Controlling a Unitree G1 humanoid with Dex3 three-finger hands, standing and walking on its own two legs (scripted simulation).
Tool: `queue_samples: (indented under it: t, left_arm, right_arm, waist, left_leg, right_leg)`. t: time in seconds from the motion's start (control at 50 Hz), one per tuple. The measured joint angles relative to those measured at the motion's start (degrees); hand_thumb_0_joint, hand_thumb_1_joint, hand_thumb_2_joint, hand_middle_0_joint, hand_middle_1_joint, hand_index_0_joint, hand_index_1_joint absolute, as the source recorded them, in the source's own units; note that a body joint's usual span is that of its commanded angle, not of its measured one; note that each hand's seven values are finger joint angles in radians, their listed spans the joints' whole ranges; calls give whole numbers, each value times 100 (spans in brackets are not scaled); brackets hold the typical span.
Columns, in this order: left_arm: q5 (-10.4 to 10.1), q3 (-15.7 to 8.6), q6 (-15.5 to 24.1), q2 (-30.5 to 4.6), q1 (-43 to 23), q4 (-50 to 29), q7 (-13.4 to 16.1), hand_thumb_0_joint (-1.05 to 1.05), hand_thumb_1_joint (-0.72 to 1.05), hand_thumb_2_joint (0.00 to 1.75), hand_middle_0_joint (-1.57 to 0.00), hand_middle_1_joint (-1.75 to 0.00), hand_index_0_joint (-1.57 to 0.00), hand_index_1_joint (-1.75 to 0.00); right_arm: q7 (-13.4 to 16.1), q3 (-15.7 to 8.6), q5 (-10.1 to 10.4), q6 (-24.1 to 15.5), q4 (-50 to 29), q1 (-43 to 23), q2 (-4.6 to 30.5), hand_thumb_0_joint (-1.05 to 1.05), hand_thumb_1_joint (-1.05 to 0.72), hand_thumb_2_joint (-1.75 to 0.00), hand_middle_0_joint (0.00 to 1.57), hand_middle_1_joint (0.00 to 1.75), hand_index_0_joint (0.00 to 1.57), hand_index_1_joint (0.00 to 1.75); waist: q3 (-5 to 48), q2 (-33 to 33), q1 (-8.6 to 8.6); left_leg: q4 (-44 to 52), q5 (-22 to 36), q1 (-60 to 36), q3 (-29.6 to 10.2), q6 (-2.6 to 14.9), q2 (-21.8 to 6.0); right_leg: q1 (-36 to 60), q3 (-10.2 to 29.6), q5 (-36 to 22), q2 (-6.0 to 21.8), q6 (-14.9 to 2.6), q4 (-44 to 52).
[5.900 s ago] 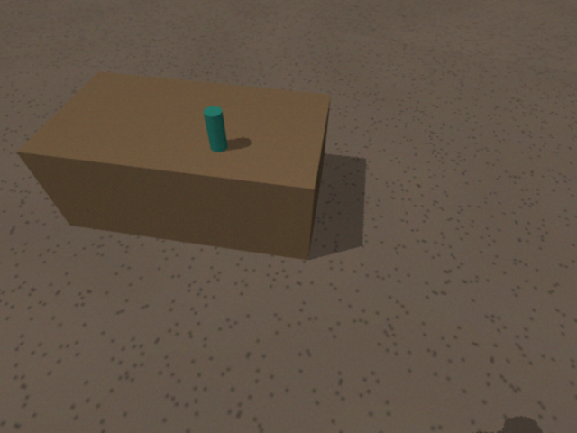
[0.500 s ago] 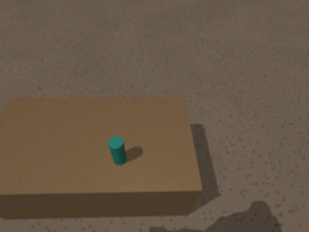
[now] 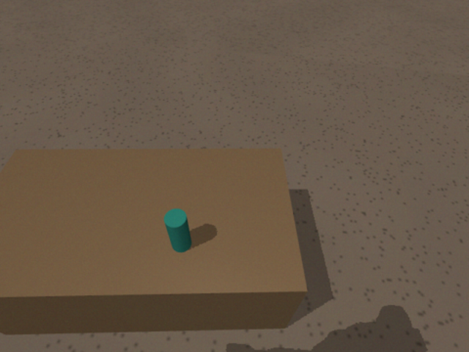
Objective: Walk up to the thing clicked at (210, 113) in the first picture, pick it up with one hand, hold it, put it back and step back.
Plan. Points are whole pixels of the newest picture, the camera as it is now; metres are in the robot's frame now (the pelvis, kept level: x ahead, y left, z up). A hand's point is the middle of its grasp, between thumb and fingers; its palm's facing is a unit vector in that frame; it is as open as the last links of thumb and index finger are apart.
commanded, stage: stand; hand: left
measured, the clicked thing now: (178, 231) +0.49 +0.16 -0.29
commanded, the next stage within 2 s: go down in 0.38 s
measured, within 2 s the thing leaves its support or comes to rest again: neither
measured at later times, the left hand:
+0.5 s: hand out of the picture +0.06 +0.25 -0.16, palm faces -0.04 -0.94 -0.34, open 7.4 cm
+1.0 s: hand out of the picture +0.14 +0.26 -0.15, palm faces +0.03 -0.94 -0.33, open 16.1 cm
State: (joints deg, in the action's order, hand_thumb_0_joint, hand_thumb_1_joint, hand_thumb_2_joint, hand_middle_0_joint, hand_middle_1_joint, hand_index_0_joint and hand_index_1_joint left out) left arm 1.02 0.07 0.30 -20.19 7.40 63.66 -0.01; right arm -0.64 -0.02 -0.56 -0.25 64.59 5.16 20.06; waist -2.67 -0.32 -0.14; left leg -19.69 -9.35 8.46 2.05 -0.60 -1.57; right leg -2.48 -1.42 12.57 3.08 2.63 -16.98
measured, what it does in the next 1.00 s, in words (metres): stands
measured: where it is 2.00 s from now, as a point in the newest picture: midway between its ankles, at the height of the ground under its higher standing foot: outside the picture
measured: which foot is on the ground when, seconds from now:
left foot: down 0.00-1.00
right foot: down 0.00-1.00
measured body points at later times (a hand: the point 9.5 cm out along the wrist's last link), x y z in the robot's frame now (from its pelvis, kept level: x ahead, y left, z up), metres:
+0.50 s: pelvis +0.00 +0.00 +0.00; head +0.01 +0.00 +0.45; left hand +0.07 +0.30 -0.14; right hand +0.08 -0.30 -0.13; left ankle +0.01 +0.12 -0.75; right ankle -0.04 -0.15 -0.75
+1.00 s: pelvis -0.01 +0.00 -0.02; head +0.04 +0.00 +0.42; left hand +0.14 +0.31 -0.13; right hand +0.13 -0.29 -0.12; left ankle +0.01 +0.12 -0.75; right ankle -0.04 -0.15 -0.75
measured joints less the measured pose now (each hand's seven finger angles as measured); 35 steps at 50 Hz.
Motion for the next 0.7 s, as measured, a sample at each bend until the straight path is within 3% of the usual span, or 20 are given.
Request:
queue_samples:
  t: [0.5,0.54,0.62,0.7]
  left_arm:
    - [3,9,-22,-1,59,5,-4,0,90,90,-20,-30,-20,-30]
    - [-202,-17,-32,42,105,-372,66,1,88,88,-19,-28,-19,-28]
    - [-328,-165,-65,150,-453,-628,122,1,76,76,-14,-19,-13,-20]
    - [-158,-483,-436,138,-952,-765,4,1,56,55,-10,-10,-9,-12]
  right_arm:
    - [2,-8,-9,4,45,76,3,1,-90,-90,20,30,20,30]
    - [86,-18,227,-72,-348,111,-23,1,-88,-88,18,28,18,28]
    - [254,-211,433,-445,-930,-180,-125,1,-76,-75,13,20,13,20]
    - [245,-496,342,-510,-1437,-342,-248,1,-54,-55,9,13,9,13]
  waist:
    - [-17,-1,0]
    - [-19,17,-26]
    - [-114,98,-56]
    - [85,121,-74]
  left_leg:
    - [13,0,24,-1,-2,10]
    - [-205,-74,262,-3,-2,-4]
    - [-763,-224,904,-25,-5,-51]
    - [-1196,-349,1502,-60,-9,-91]
  right_leg:
    - [-39,-1,20,10,-2,-23]
    - [-297,8,112,4,-13,-281]
    - [-955,22,287,-29,-27,-881]
    - [-1555,15,434,-61,-47,-1337]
